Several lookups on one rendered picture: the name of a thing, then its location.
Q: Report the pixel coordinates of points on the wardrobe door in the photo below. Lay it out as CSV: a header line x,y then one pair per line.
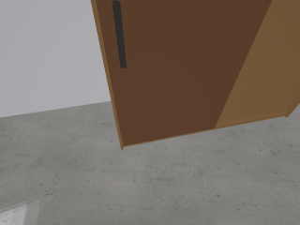
x,y
183,58
269,80

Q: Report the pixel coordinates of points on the handle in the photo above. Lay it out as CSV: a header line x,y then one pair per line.
x,y
117,15

